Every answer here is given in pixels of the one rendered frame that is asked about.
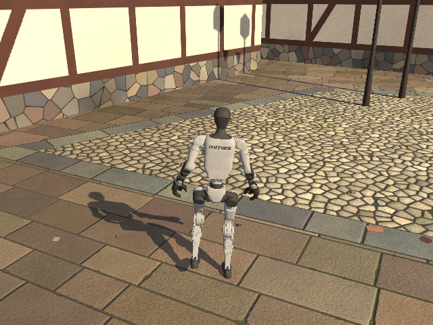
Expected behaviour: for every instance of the left robot foot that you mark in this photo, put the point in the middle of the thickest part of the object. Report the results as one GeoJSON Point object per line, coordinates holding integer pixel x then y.
{"type": "Point", "coordinates": [195, 263]}

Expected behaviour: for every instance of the robot right shin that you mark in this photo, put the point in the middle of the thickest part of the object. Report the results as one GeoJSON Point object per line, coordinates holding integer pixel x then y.
{"type": "Point", "coordinates": [228, 247]}

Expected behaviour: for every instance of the robot right hand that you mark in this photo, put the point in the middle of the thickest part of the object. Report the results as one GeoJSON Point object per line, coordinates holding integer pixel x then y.
{"type": "Point", "coordinates": [251, 191]}

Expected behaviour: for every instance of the robot left hand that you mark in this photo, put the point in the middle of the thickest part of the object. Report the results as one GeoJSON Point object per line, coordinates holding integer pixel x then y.
{"type": "Point", "coordinates": [175, 187]}

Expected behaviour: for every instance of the robot right upper arm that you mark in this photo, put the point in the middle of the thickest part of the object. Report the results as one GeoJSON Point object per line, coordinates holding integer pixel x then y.
{"type": "Point", "coordinates": [240, 144]}

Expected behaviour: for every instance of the robot right forearm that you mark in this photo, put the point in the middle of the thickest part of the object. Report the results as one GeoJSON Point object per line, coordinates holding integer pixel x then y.
{"type": "Point", "coordinates": [251, 179]}

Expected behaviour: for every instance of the robot left forearm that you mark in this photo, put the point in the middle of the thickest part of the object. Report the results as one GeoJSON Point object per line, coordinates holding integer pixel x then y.
{"type": "Point", "coordinates": [182, 175]}

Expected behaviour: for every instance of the robot left upper arm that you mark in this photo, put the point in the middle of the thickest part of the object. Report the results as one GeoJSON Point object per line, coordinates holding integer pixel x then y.
{"type": "Point", "coordinates": [194, 151]}

